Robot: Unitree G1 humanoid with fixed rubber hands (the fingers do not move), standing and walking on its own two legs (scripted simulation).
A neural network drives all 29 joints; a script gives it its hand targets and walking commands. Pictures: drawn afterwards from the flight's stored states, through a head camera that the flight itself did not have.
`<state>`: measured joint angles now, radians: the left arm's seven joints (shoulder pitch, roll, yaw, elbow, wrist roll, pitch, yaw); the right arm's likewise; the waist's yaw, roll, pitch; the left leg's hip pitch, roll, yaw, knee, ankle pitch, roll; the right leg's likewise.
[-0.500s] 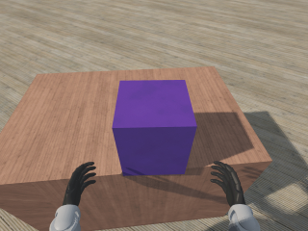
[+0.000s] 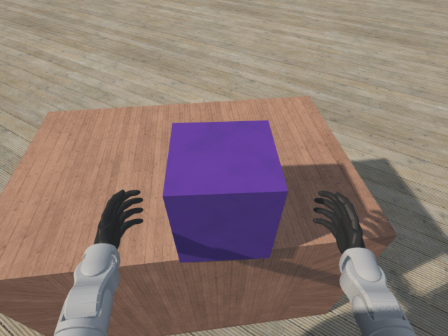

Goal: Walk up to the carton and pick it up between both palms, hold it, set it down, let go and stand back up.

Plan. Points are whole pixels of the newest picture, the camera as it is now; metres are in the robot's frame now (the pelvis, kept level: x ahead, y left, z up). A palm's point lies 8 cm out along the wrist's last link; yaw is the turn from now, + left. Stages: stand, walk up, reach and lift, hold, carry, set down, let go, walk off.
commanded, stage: reach and lift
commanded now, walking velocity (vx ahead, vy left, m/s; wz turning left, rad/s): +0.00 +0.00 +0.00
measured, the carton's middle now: (223, 193) +0.41 +0.05 +0.00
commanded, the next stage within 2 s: none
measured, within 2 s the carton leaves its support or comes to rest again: neither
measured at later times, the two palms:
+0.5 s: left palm (116, 188) +0.33 +0.23 +0.11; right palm (348, 189) +0.35 -0.18 +0.11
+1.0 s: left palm (114, 143) +0.39 +0.24 +0.16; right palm (344, 140) +0.41 -0.17 +0.17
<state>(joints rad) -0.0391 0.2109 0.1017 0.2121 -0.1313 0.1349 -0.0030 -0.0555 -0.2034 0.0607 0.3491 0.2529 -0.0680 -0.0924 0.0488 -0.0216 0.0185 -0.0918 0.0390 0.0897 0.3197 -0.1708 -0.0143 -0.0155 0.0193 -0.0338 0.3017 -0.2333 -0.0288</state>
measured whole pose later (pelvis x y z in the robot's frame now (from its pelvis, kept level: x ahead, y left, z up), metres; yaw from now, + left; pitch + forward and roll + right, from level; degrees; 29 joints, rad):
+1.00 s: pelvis -0.02 +0.00 +0.00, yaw +1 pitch +5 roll -1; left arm -0.79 0.35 0.11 0.63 -0.20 0.43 0.04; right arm -0.85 -0.31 0.03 0.78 0.38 0.27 -0.11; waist 0.02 -0.02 -0.08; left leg -0.32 0.05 0.07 0.37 -0.14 -0.01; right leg -0.23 0.03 -0.05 0.34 -0.20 -0.03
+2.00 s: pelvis -0.03 +0.00 -0.03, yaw +1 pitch +21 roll -2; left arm -0.89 0.23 0.03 1.30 -0.20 -0.31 0.05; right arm -0.91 -0.22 0.09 1.28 0.36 -0.24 -0.07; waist 0.04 0.00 -0.26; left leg -0.77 0.07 0.05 0.61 -0.21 -0.01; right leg -0.68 0.03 -0.07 0.58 -0.27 -0.03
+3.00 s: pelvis -0.01 +0.01 +0.00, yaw +0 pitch +9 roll -1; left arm -0.70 -0.05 0.51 0.93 0.40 -0.20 0.04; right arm -0.70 0.11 -0.61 0.99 -0.45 -0.31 -0.04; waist 0.05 -0.03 -0.03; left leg -0.37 0.04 0.08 0.35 -0.13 0.01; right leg -0.27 0.02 -0.04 0.29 -0.18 -0.01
